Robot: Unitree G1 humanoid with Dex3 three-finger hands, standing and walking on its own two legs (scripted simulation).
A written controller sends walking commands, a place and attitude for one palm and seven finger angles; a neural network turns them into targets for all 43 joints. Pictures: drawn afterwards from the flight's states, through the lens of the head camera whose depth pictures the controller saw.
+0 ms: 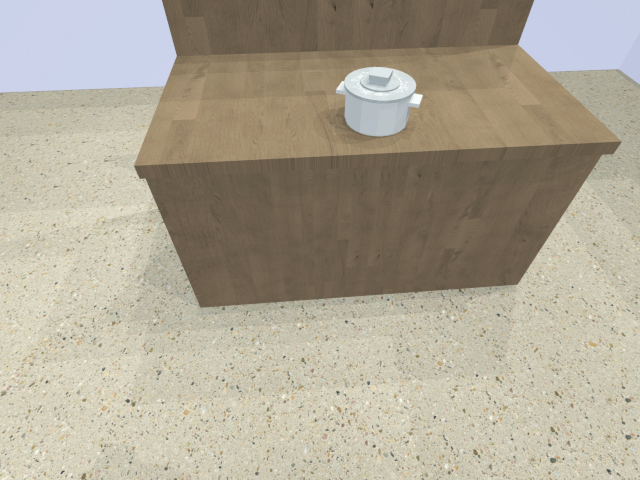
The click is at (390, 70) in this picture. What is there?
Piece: lid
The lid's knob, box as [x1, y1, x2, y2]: [369, 67, 392, 82]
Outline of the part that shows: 374,67 369,74 369,79 387,82 391,76 392,70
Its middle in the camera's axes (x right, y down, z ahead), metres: +0.15 -0.42 +0.98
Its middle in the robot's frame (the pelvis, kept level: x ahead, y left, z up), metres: +1.03 -0.10 +0.03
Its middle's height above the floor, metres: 0.81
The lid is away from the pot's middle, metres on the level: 0.00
